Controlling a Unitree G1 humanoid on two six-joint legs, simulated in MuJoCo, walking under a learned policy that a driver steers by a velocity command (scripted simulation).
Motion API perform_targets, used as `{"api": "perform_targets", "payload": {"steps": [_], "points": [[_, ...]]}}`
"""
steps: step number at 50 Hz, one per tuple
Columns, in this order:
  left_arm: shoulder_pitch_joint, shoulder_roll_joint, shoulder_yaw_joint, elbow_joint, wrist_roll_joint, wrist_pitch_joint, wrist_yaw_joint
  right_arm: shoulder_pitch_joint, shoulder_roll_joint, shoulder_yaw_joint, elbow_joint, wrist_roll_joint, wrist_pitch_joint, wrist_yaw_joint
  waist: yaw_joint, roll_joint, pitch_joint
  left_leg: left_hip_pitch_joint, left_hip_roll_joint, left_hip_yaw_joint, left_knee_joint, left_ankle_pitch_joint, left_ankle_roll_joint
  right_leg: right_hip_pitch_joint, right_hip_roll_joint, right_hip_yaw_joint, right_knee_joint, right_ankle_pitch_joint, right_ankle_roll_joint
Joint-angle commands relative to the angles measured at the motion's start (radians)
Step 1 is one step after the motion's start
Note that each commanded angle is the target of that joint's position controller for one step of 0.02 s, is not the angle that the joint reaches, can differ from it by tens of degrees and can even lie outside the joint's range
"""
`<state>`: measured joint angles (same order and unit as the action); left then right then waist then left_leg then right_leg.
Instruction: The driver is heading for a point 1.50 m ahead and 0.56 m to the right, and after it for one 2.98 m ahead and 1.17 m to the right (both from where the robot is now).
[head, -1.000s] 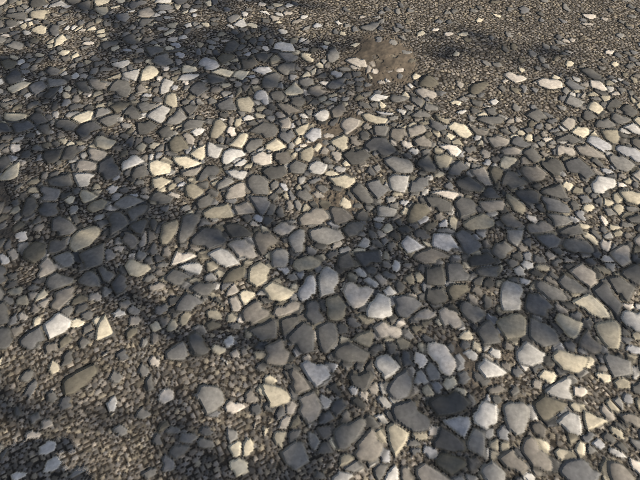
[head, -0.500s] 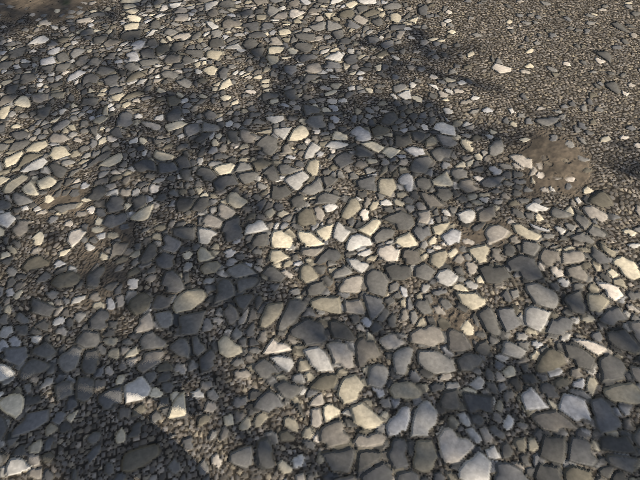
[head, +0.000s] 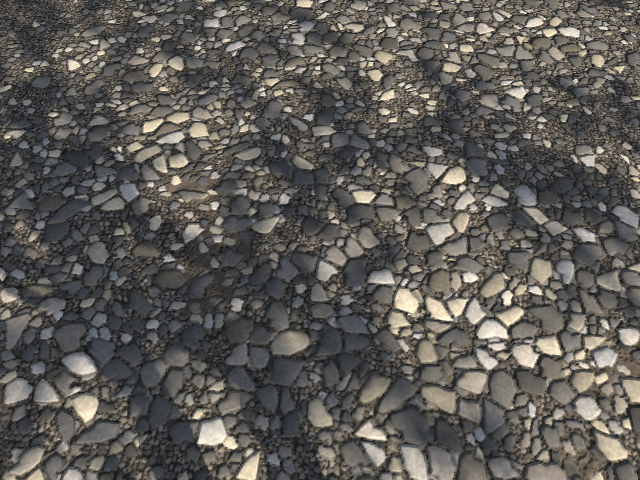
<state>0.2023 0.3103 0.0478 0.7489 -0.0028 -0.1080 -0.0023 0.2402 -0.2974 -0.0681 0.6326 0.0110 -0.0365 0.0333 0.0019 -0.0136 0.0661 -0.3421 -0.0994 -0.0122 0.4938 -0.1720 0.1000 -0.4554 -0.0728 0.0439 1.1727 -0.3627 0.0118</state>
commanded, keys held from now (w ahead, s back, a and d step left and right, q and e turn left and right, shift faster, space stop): w+q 0.12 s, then w+e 0.88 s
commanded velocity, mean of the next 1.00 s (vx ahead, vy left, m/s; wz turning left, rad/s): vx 0.50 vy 0.00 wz -0.18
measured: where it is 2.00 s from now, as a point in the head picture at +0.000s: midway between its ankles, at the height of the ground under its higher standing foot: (449, 236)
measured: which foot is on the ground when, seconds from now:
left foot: down 0.00-0.38, up 0.40-0.82, down 0.84-1.00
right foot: up 0.00-0.34, down 0.36-0.86, up 0.88-1.00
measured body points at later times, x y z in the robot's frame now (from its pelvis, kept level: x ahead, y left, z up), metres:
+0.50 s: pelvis +0.30 -0.06 +0.00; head +0.33 -0.07 +0.45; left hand +0.42 +0.22 -0.10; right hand +0.41 -0.33 -0.11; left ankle +0.21 +0.07 -0.65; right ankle +0.35 -0.13 -0.73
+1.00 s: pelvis +0.58 -0.03 +0.00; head +0.60 -0.03 +0.45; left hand +0.74 +0.22 -0.11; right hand +0.66 -0.33 -0.08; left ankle +0.64 +0.07 -0.73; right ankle +0.49 -0.14 -0.65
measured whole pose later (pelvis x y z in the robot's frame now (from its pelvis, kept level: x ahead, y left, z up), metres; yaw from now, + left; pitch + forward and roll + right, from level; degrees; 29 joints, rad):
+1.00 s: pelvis +0.58 -0.03 +0.00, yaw -16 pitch +1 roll +2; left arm 0.32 0.32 0.06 0.73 -0.03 -0.02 0.01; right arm 0.18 -0.26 -0.05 0.70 -0.01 -0.10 0.00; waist 0.01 -0.05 0.01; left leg -0.26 -0.04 0.03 0.43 -0.18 0.02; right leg -0.47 -0.01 0.07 1.15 -0.37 -0.01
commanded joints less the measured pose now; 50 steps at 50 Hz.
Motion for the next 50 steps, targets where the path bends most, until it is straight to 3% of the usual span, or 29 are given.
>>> {"api": "perform_targets", "payload": {"steps": [1, 4, 7, 9, 12, 15, 16, 17, 18, 19, 20, 21, 22, 23, 25, 27, 30, 33, 38, 40, 41, 42, 43, 44, 45, 46, 47, 48, 50], "points": [[0.025, 0.117, 0.033, -0.067, 0.018, -0.002, 0.004, -0.016, -0.126, -0.035, -0.071, -0.006, -0.027, -0.015, 0.023, 0.056, -0.120, 0.184, 0.266, -0.356, -0.257, 0.246, 0.207, -0.166, -0.047, 0.032, -0.075, 0.073, 0.029], [-0.063, 0.077, 0.020, -0.092, 0.024, 0.012, 0.007, 0.024, -0.152, -0.042, -0.041, 0.000, -0.026, -0.036, 0.002, 0.055, -0.080, 0.109, 0.223, -0.278, -0.265, 0.283, 0.188, -0.174, -0.022, 0.011, -0.248, 0.215, 0.066], [-0.165, 0.044, 0.004, -0.108, 0.016, 0.006, -0.006, 0.057, -0.150, -0.039, -0.015, 0.005, -0.018, -0.047, -0.041, 0.085, -0.071, 0.085, 0.176, -0.218, -0.252, 0.186, 0.133, -0.101, 0.020, -0.001, -0.493, 0.422, 0.067], [-0.211, 0.039, -0.002, -0.110, 0.004, -0.003, -0.021, 0.102, -0.145, -0.034, 0.015, 0.005, -0.022, -0.046, -0.078, 0.096, -0.065, 0.100, 0.199, -0.219, -0.261, 0.124, 0.121, -0.051, 0.029, -0.012, -0.571, 0.526, 0.056], [-0.260, 0.066, 0.004, -0.131, -0.005, -0.008, -0.034, 0.148, -0.148, -0.032, 0.053, 0.005, -0.024, -0.041, -0.099, 0.105, -0.033, 0.232, 0.266, -0.255, -0.218, 0.135, 0.116, -0.115, 0.023, -0.004, -0.632, 0.470, 0.008], [-0.236, 0.087, 0.011, -0.138, -0.009, -0.009, -0.043, 0.154, -0.161, -0.037, 0.079, 0.000, -0.014, -0.042, -0.079, 0.121, -0.021, 0.360, 0.319, -0.257, -0.164, 0.304, 0.092, -0.132, 0.035, -0.022, -0.658, 0.312, -0.055], [-0.181, 0.100, 0.020, -0.126, -0.008, -0.009, -0.042, 0.134, -0.166, -0.038, 0.080, 0.000, -0.011, -0.044, -0.045, 0.124, -0.049, 0.375, 0.306, -0.227, -0.102, 0.472, 0.075, -0.056, 0.061, -0.047, -0.674, 0.276, -0.079], [-0.066, 0.126, 0.037, -0.093, -0.004, -0.010, -0.040, 0.118, -0.158, -0.033, 0.077, -0.004, -0.006, -0.047, 0.015, 0.105, -0.128, 0.370, 0.260, -0.173, 0.037, 0.648, 0.052, 0.102, 0.094, -0.074, -0.696, 0.306, -0.111], [0.089, 0.169, 0.051, -0.065, 0.003, -0.009, -0.038, 0.112, -0.136, -0.019, 0.059, -0.017, -0.005, -0.053, 0.081, 0.054, -0.262, 0.255, 0.215, -0.123, 0.266, 0.585, 0.019, 0.361, 0.004, 0.043, -0.659, 0.385, -0.169], [0.189, 0.261, 0.076, -0.055, 0.008, -0.002, -0.039, 0.225, -0.078, -0.001, 0.039, -0.016, -0.020, -0.051, 0.057, -0.178, -0.399, -0.116, 0.061, -0.038, 0.647, 0.171, -0.076, 0.727, -0.204, 0.478, -0.701, 0.259, -0.341], [0.215, 0.199, 0.063, -0.036, -0.024, 0.004, -0.048, 0.204, -0.087, 0.005, 0.033, -0.020, -0.038, -0.045, 0.070, -0.250, -0.400, -0.329, 0.013, -0.100, 0.774, -0.357, -0.096, 0.814, -0.258, 0.759, -0.861, 0.049, -0.374], [0.162, 0.144, 0.046, -0.049, -0.029, 0.009, -0.042, 0.103, -0.145, -0.007, 0.014, 0.006, -0.053, -0.034, 0.084, -0.151, -0.257, -0.426, 0.077, -0.138, 0.822, -0.309, -0.085, 0.720, -0.246, 0.674, -0.884, -0.062, -0.325], [0.112, 0.129, 0.041, -0.067, -0.013, 0.017, -0.037, 0.018, -0.140, -0.003, -0.004, 0.010, -0.066, -0.029, 0.080, -0.056, -0.164, -0.425, 0.113, -0.115, 0.786, -0.237, -0.077, 0.589, -0.205, 0.562, -0.899, -0.016, -0.295], [0.080, 0.115, 0.035, -0.072, -0.005, 0.024, -0.034, -0.028, -0.130, -0.004, -0.017, -0.008, -0.074, -0.029, 0.058, 0.001, -0.084, -0.414, 0.140, -0.098, 0.704, -0.192, -0.078, 0.468, -0.166, 0.479, -0.920, 0.085, -0.284], [0.054, 0.096, 0.027, -0.085, 0.002, 0.025, -0.027, -0.008, -0.112, -0.008, -0.018, -0.030, -0.074, -0.032, 0.008, -0.039, -0.080, -0.318, 0.170, -0.091, 0.584, -0.131, -0.096, 0.369, -0.105, 0.394, -0.948, 0.254, -0.272], [0.058, 0.105, 0.030, -0.082, -0.005, 0.025, -0.018, 0.004, -0.091, -0.004, -0.013, -0.032, -0.065, -0.035, -0.005, -0.066, -0.089, -0.291, 0.167, -0.068, 0.507, -0.118, -0.126, 0.322, -0.084, 0.338, -0.958, 0.359, -0.283], [0.094, 0.140, 0.044, -0.064, -0.014, 0.030, 0.001, -0.095, -0.062, 0.008, -0.036, -0.032, -0.060, -0.041, 0.019, -0.054, -0.067, -0.277, 0.147, -0.053, 0.317, 0.027, -0.162, 0.262, -0.051, 0.270, -0.964, 0.425, -0.267], [0.142, 0.146, 0.048, -0.042, -0.023, 0.044, 0.015, -0.204, -0.040, 0.017, -0.054, -0.023, -0.069, -0.033, 0.058, -0.066, -0.063, -0.193, 0.106, -0.050, 0.131, 0.202, -0.172, 0.224, -0.013, 0.244, -0.943, 0.394, -0.227], [0.205, 0.138, 0.050, -0.020, -0.030, 0.068, 0.026, -0.294, -0.073, 0.004, -0.073, -0.005, -0.088, -0.015, 0.073, -0.080, -0.061, -0.126, 0.072, -0.084, -0.016, 0.192, -0.149, 0.319, -0.048, 0.359, -0.855, 0.321, -0.200], [0.184, 0.141, 0.055, -0.025, -0.027, 0.075, 0.028, -0.244, -0.098, -0.010, -0.061, -0.001, -0.096, -0.016, 0.036, -0.109, -0.068, -0.049, 0.076, -0.083, -0.049, 0.124, -0.117, 0.343, -0.060, 0.399, -0.796, 0.362, -0.183], [0.164, 0.126, 0.051, -0.033, -0.025, 0.076, 0.026, -0.163, -0.119, -0.023, -0.040, -0.004, -0.100, -0.021, -0.011, -0.108, -0.106, 0.076, 0.082, -0.067, -0.095, 0.136, -0.088, 0.325, -0.029, 0.383, -0.726, 0.419, -0.160], [0.147, 0.086, 0.037, -0.050, -0.016, 0.073, 0.020, -0.037, -0.155, -0.038, -0.022, -0.018, -0.103, -0.030, -0.075, -0.075, -0.217, 0.302, 0.175, -0.132, -0.066, 0.124, -0.034, 0.249, 0.017, 0.333, -0.543, 0.409, -0.129], [0.226, 0.022, 0.017, -0.071, -0.017, 0.065, 0.019, 0.098, -0.235, -0.059, -0.008, -0.035, -0.096, -0.038, -0.087, 0.109, -0.377, 0.664, 0.391, -0.425, -0.056, 0.033, 0.086, -0.018, 0.141, 0.202, -0.226, 0.151, -0.063], [0.293, 0.032, 0.007, -0.087, -0.030, 0.059, 0.020, 0.144, -0.216, -0.058, 0.024, -0.014, -0.080, -0.029, -0.065, 0.338, -0.428, 0.755, 0.530, -0.750, -0.141, -0.179, 0.174, -0.240, 0.150, 0.139, -0.013, -0.238, -0.040], [0.243, 0.121, 0.029, -0.071, -0.038, 0.061, 0.020, 0.094, -0.136, -0.038, 0.011, -0.004, -0.075, -0.030, -0.076, 0.205, -0.282, 0.632, 0.500, -0.690, -0.177, -0.306, 0.141, -0.315, 0.081, 0.150, 0.075, -0.177, -0.030], [0.156, 0.141, 0.037, -0.083, -0.031, 0.067, 0.019, 0.051, -0.101, -0.028, 0.006, -0.008, -0.068, -0.033, -0.082, 0.123, -0.169, 0.506, 0.453, -0.542, -0.195, -0.251, 0.104, -0.320, 0.049, 0.113, 0.091, -0.094, -0.022], [0.111, 0.128, 0.038, -0.097, -0.021, 0.069, 0.016, 0.011, -0.084, -0.020, 0.014, -0.014, -0.064, -0.032, -0.063, 0.083, -0.092, 0.390, 0.410, -0.436, -0.227, -0.141, 0.091, -0.304, 0.022, 0.095, 0.059, -0.036, -0.014], [0.093, 0.116, 0.043, -0.104, -0.015, 0.072, 0.013, -0.013, -0.063, -0.013, 0.023, -0.019, -0.066, -0.032, -0.042, 0.096, -0.058, 0.318, 0.377, -0.356, -0.253, -0.061, 0.081, -0.279, -0.005, 0.091, 0.023, 0.004, -0.013], [0.102, 0.072, 0.036, -0.111, -0.025, 0.082, 0.003, -0.032, -0.061, -0.013, 0.038, -0.020, -0.072, -0.030, -0.017, 0.130, -0.040, 0.232, 0.346, -0.245, -0.303, 0.022, 0.080, -0.230, -0.032, 0.067, -0.010, 0.040, -0.007]]}}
